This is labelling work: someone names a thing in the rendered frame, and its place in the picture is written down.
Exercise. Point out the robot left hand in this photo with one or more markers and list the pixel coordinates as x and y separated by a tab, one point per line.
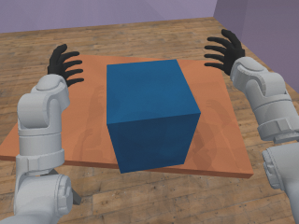
58	66

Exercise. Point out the carton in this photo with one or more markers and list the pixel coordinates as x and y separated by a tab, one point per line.
151	114

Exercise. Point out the right robot upper arm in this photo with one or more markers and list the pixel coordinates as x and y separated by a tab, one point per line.
281	166

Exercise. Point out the left robot upper arm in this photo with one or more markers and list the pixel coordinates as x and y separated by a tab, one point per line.
42	200

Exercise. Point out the table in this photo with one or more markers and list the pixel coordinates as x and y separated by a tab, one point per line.
217	147

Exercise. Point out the robot right hand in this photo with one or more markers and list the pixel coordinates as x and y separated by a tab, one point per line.
232	51

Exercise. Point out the left robot forearm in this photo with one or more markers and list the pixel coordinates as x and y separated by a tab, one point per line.
39	129

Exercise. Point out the right robot forearm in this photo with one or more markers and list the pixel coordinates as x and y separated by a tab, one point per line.
269	100

